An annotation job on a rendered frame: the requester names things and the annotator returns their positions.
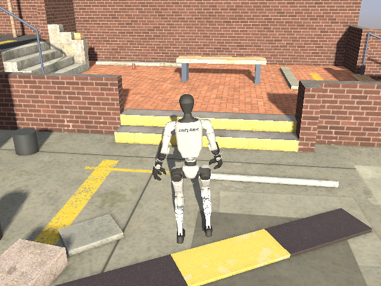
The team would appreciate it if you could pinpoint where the humanoid robot head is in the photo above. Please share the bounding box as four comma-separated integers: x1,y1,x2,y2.
178,94,198,123

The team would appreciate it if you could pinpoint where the left robot thigh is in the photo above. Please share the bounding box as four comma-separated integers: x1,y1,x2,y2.
171,166,185,207

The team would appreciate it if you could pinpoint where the left robot hand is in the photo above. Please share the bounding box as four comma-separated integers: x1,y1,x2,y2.
152,167,166,181

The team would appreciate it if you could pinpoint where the robot left forearm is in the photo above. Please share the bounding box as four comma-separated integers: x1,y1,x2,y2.
154,145,166,169

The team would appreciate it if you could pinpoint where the right robot hand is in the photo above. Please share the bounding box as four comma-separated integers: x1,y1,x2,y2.
209,158,223,169

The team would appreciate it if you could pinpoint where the robot left upper arm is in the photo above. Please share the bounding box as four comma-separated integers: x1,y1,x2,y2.
160,121,176,154

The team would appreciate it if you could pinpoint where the robot right forearm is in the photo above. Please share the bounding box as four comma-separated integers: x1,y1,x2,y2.
211,142,221,161

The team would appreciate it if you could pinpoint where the robot right upper arm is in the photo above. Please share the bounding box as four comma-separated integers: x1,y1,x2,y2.
201,119,217,151

